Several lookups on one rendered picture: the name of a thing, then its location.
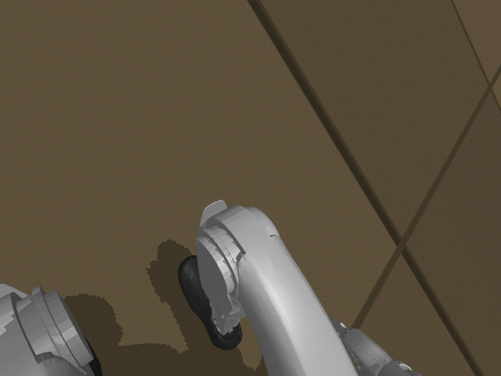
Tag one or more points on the right robot arm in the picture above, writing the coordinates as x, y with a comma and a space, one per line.
397, 368

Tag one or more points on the right robot foot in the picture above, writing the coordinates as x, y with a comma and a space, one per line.
189, 280

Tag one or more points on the right robot hand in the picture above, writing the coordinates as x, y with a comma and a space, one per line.
362, 349

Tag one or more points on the left robot foot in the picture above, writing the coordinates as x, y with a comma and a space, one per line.
95, 364

